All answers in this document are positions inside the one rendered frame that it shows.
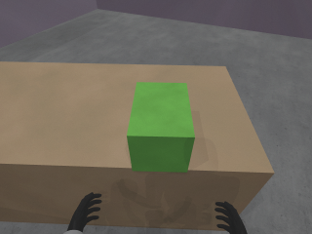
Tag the carton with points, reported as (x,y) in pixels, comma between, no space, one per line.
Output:
(161,133)

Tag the robot left hand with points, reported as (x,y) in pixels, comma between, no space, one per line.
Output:
(79,218)

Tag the robot right hand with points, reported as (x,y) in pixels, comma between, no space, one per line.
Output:
(236,225)

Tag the pedestal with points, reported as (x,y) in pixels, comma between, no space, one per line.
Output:
(63,135)

